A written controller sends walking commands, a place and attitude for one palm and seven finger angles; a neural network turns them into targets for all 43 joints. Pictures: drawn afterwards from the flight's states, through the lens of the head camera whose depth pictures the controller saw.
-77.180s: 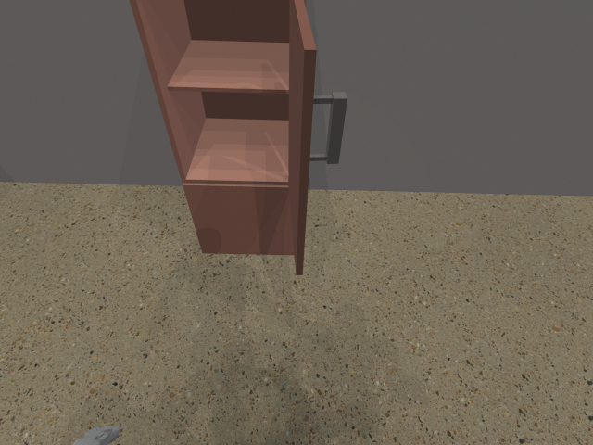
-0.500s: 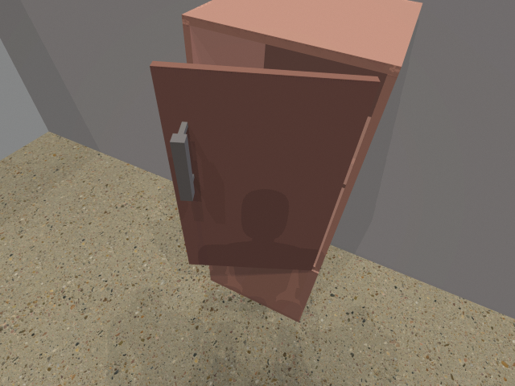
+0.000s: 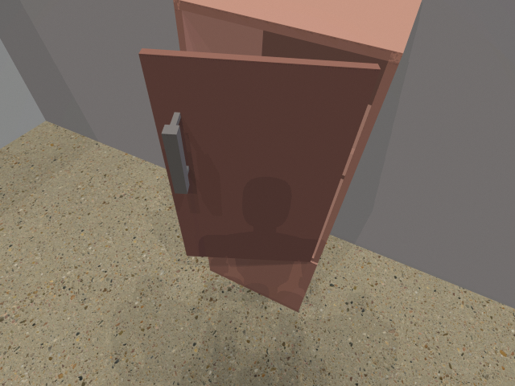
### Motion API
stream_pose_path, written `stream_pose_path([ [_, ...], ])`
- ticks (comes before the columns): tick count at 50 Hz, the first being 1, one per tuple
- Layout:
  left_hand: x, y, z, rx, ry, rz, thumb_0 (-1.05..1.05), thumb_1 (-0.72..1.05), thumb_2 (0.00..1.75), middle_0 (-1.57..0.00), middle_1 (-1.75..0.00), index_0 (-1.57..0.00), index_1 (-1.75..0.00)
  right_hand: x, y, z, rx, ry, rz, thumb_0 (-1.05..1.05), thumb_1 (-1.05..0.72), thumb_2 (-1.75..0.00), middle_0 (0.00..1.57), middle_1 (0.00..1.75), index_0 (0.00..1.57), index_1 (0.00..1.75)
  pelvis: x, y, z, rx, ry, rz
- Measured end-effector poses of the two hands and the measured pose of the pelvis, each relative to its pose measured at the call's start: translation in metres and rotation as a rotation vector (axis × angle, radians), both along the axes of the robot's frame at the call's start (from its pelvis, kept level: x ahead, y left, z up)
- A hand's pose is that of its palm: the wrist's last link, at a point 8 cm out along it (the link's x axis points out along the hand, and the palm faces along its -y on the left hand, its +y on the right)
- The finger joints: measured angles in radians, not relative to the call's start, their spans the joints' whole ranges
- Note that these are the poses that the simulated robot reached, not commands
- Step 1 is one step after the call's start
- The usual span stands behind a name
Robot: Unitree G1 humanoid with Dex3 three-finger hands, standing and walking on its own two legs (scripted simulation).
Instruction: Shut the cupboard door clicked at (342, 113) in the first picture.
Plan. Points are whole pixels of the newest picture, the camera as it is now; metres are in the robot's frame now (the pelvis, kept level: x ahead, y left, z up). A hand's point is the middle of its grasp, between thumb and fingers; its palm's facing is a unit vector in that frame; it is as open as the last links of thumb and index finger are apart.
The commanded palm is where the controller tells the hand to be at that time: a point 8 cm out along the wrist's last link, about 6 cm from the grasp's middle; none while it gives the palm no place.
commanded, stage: come to a stop and stand still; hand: left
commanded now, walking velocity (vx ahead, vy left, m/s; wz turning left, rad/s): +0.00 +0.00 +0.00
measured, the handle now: (179, 154) +0.47 +0.18 +0.09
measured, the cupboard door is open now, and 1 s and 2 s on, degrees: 24 24 24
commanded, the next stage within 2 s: look again from close up in 0.44 s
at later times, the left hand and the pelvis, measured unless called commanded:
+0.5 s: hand out of the picture -0.03 +0.21 -0.16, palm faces +0.01 -0.97 -0.24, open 7.4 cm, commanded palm none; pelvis -0.02 +0.03 +0.00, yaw +1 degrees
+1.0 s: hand out of the picture +0.06 +0.19 -0.17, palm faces -0.01 -0.97 -0.23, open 7.4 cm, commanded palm none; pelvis +0.03 +0.00 +0.01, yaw +0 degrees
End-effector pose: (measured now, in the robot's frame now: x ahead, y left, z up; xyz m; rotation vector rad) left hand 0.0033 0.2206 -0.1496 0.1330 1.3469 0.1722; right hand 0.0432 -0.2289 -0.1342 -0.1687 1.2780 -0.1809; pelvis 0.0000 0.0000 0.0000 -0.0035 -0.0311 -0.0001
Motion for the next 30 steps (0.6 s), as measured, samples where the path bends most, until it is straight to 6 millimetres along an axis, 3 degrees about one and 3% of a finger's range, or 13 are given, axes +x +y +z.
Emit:
stream_pose_path([
  [5,0.001,0.025,0.004,0.028,-0.044,-0.050,0.01,0.91,0.90,-0.20,-0.30,-0.20,-0.30,-0.002,0.013,-0.001,0.018,-0.073,0.016,0.01,-0.92,-0.90,0.19,0.30,0.20,0.30,-0.018,0.015,-0.004,-0.010,-0.002,-0.001],
  [14,-0.005,0.057,0.022,0.087,-0.072,-0.051,0.00,0.91,0.90,-0.20,-0.30,-0.20,-0.30,-0.032,0.029,-0.010,0.049,-0.026,0.051,0.00,-0.93,-0.89,0.20,0.30,0.20,0.30,-0.032,0.031,-0.001,0.003,0.012,0.016],
  [24,-0.036,0.044,0.021,0.056,0.040,-0.030,0.00,0.90,0.90,-0.20,-0.30,-0.20,-0.30,-0.045,0.028,-0.011,0.067,0.051,0.054,0.01,-0.91,-0.89,0.20,0.30,0.20,0.30,-0.025,0.026,0.003,0.014,0.034,0.017],
  [30,-0.034,0.025,0.016,0.016,0.082,-0.031,0.01,0.90,0.90,-0.20,-0.30,-0.20,-0.30,-0.038,0.021,-0.007,0.055,0.066,0.043,0.01,-0.91,-0.89,0.20,0.30,0.20,0.30,-0.013,0.020,0.005,0.016,0.043,0.012],
])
